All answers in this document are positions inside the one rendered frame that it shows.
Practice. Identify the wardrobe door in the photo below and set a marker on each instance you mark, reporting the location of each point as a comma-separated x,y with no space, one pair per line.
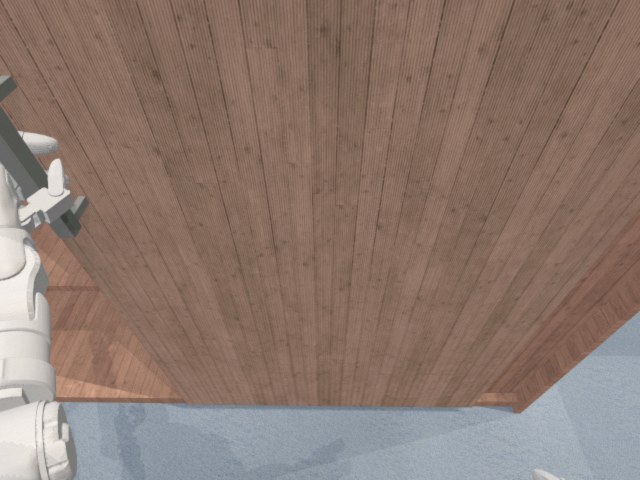
334,202
615,266

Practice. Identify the handle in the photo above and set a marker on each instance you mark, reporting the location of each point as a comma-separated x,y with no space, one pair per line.
22,165

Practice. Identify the left robot upper arm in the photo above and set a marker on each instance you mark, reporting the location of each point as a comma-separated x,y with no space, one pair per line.
36,443

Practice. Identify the left robot forearm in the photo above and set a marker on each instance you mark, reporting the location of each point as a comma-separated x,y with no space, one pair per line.
26,375

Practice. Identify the left robot hand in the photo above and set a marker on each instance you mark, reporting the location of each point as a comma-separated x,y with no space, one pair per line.
46,205

